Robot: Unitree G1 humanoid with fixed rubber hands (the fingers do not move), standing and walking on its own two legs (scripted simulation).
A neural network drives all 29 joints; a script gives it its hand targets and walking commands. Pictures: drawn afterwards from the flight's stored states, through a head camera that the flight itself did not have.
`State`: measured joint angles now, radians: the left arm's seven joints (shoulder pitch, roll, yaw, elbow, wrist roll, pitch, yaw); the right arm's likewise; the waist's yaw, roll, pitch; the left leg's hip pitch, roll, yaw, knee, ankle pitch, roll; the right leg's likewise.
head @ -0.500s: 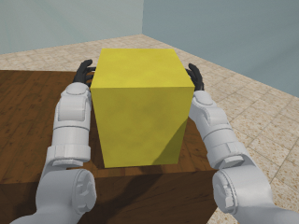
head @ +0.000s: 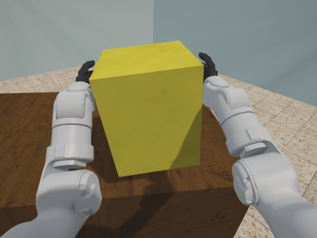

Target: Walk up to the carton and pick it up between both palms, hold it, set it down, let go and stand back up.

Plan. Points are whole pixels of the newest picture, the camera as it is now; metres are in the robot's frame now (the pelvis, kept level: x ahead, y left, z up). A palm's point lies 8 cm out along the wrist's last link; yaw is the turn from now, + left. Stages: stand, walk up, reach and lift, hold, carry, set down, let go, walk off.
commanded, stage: reach and lift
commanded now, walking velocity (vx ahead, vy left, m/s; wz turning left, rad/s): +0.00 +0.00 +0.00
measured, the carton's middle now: (150, 105) +0.39 +0.00 +0.23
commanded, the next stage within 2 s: hold in 0.76 s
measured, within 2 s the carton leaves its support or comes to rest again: neither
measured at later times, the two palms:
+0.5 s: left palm (85, 83) +0.38 +0.14 +0.30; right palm (212, 73) +0.38 -0.15 +0.32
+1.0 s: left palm (82, 75) +0.37 +0.14 +0.32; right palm (215, 64) +0.37 -0.15 +0.34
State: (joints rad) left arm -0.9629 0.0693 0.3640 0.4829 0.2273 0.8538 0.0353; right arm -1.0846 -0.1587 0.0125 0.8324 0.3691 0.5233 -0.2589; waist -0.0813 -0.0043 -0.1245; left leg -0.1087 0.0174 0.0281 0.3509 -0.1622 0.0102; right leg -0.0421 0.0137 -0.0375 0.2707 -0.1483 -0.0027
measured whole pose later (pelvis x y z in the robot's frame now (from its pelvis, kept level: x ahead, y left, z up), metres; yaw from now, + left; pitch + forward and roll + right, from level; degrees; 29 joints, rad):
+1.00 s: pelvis +0.00 -0.01 +0.00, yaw +0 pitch -3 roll -1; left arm -1.08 0.11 0.35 0.58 0.20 0.94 0.03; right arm -1.24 -0.22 0.06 0.92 0.46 0.65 -0.29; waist -0.07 0.01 -0.20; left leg -0.15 0.02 -0.01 0.37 -0.17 0.00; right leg -0.07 0.04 -0.02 0.27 -0.15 -0.01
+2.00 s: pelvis +0.01 -0.01 +0.00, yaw +1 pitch -2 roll -1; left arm -1.12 0.13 0.36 0.61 0.20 0.94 0.02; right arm -1.27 -0.23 0.06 0.94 0.46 0.68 -0.30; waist -0.07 0.01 -0.22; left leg -0.16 0.02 -0.03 0.38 -0.17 -0.01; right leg -0.08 0.05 -0.01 0.26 -0.15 -0.02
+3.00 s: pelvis +0.00 -0.01 +0.00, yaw +1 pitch -2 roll -2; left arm -1.14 0.13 0.36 0.64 0.20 0.93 0.02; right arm -1.28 -0.23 0.06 0.96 0.46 0.69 -0.30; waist -0.07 0.01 -0.23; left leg -0.18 0.02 -0.05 0.38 -0.17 -0.01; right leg -0.09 0.05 0.01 0.26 -0.15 -0.02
